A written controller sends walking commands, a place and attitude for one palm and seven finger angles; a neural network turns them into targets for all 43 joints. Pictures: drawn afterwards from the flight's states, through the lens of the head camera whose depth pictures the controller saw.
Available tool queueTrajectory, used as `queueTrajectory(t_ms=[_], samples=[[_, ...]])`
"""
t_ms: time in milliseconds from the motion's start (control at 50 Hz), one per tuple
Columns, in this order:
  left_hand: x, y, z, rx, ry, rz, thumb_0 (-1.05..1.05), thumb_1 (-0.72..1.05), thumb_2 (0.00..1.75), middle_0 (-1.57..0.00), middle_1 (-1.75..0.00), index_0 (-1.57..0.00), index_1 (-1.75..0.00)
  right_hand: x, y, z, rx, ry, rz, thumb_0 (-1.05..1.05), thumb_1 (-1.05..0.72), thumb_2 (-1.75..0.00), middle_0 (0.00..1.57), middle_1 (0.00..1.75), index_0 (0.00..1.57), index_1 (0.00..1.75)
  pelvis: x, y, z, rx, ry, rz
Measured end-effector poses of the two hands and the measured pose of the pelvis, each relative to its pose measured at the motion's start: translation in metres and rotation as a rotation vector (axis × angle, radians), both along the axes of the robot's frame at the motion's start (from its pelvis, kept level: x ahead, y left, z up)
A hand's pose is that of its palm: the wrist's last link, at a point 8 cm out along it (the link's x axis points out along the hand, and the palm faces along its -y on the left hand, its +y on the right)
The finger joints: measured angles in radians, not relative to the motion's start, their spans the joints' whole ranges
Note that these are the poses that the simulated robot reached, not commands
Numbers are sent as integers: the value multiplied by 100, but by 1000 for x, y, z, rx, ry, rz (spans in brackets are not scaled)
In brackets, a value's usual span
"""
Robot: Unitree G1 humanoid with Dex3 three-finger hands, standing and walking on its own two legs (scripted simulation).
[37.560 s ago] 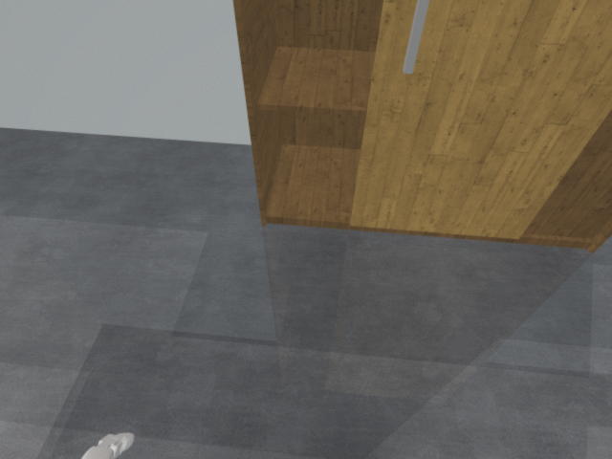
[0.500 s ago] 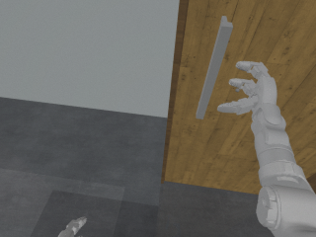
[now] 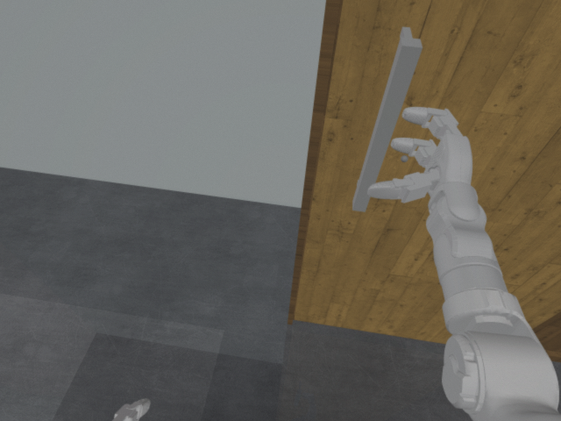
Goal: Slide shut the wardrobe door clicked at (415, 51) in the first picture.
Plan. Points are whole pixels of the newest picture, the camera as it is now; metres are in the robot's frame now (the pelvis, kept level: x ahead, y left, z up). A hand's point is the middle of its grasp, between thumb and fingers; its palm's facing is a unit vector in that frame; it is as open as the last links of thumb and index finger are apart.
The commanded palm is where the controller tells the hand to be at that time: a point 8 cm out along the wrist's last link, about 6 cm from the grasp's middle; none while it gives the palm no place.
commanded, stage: feel for the door with the fingertips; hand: right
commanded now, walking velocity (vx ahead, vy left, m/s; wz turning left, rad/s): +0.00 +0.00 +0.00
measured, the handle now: (378, 133) +0.52 -0.08 +0.15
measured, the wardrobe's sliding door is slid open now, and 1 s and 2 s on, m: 0.00 0.00 0.00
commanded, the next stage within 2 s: slide the fingers in behind the handle in 0.48 s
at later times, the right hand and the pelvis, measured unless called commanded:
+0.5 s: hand (402, 148) +0.48 -0.11 +0.16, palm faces +0.04 +1.00 -0.01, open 14.0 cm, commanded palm +0.45 -0.16 +0.16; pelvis +0.00 +0.01 +0.00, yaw -1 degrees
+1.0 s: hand (394, 152) +0.47 -0.10 +0.15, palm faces +0.02 +1.00 +0.01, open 14.0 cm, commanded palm +0.44 -0.16 +0.16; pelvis +0.00 +0.00 +0.00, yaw +0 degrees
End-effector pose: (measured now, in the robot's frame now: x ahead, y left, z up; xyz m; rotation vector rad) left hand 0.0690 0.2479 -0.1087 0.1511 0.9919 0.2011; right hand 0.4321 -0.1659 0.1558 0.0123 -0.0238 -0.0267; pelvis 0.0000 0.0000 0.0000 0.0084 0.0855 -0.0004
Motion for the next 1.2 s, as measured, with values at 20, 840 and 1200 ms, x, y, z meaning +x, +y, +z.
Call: queueTrajectory(t_ms=[20,840,1200], samples=[[1,0,0,-3,-6,1,1,91,90,-20,-30,-20,-30,0,2,1,-1,-6,0,-2,50,-30,30,120,30,120,0,0,0,-1,0,2],[-33,4,-8,-2,103,18,1,91,90,-20,-30,-20,-30,22,0,1,-13,5,-9,-2,50,-30,33,124,32,122,-1,2,-3,3,37,-5],[-5,-1,-3,-8,27,3,1,91,90,-20,-30,-20,-30,16,12,-2,-7,3,-5,-2,50,-30,30,120,30,120,2,0,-2,2,26,2]])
